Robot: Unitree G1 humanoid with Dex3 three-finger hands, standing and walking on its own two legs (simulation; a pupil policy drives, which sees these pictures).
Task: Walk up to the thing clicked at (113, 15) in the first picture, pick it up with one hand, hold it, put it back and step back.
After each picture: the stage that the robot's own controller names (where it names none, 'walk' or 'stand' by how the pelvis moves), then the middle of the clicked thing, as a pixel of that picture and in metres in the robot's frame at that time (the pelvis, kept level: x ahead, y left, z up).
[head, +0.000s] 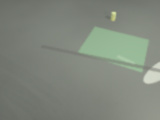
stand; (113, 16) +2.11 -0.50 -0.72
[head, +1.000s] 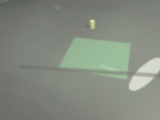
walk; (92, 24) +2.03 -0.01 -0.70
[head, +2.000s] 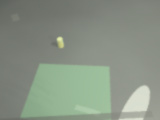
walk; (60, 42) +1.42 +0.31 -0.72
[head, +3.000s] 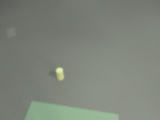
walk; (60, 74) +0.95 +0.26 -0.71
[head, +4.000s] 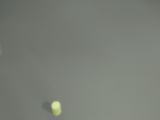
walk; (56, 108) +0.60 +0.18 -0.70
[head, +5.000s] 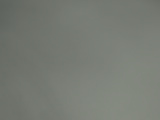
stand; out of the picture +0.37 +0.19 -0.70
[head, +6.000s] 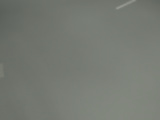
stand; out of the picture +0.34 +0.15 -0.72
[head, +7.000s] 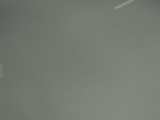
stand; out of the picture +0.36 +0.16 -0.73
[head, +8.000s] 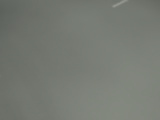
stand; out of the picture +0.35 +0.18 -0.73
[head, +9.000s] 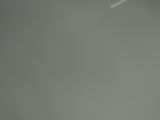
stand; out of the picture +0.34 +0.18 -0.73
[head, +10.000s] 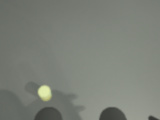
go down; (45, 93) +0.40 +0.18 -0.48
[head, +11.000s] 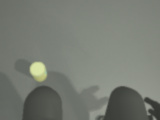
go down; (39, 72) +0.43 +0.20 -0.32
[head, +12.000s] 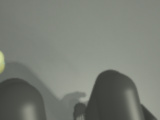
close in; out of the picture +0.41 +0.23 -0.23
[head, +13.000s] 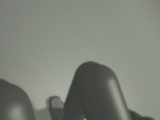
close; out of the picture +0.42 +0.25 -0.22
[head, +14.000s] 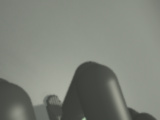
lift; out of the picture +0.40 +0.25 -0.23
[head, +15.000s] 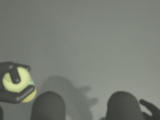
lift; (21, 86) +0.32 +0.21 -0.05
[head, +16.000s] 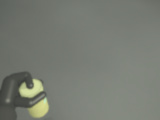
hold; (35, 98) +0.31 +0.16 +0.01
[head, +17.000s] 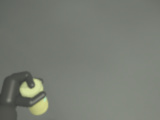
hold; (35, 97) +0.32 +0.17 -0.01
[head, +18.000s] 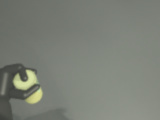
crouch; (29, 87) +0.36 +0.18 -0.06
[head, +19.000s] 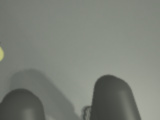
lower; out of the picture +0.47 +0.25 -0.11
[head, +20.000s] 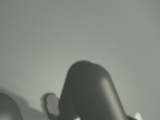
lower; out of the picture +0.43 +0.27 -0.23
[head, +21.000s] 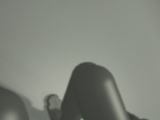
lower; out of the picture +0.42 +0.27 -0.23
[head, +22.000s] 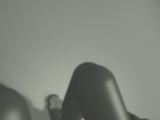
lower; out of the picture +0.42 +0.27 -0.23
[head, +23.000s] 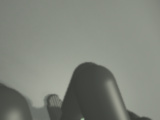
lower; out of the picture +0.42 +0.27 -0.23
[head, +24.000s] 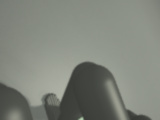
open; out of the picture +0.41 +0.25 -0.23
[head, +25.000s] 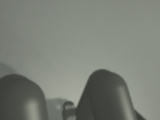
stand; out of the picture +0.41 +0.24 -0.24
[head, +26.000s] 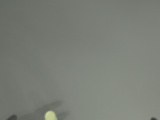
stand; (51, 118) +0.38 +0.17 -0.60
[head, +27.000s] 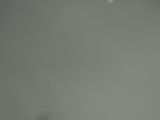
stand; out of the picture +0.37 +0.17 -0.67
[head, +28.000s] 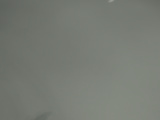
stand; out of the picture +0.36 +0.17 -0.67
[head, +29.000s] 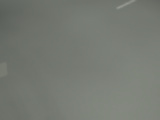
stand; out of the picture +0.38 +0.16 -0.72
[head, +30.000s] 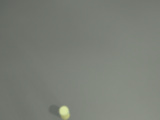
walk; (64, 112) +0.45 +0.15 -0.70
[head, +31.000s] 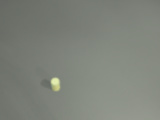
walk; (55, 84) +0.69 +0.16 -0.70
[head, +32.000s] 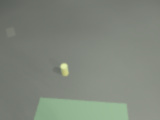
stand; (64, 69) +0.98 +0.22 -0.70
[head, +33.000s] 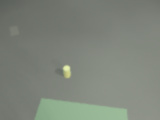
stand; (66, 71) +0.98 +0.16 -0.72
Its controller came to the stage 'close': yes
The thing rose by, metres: 0.71
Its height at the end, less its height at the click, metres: +0.00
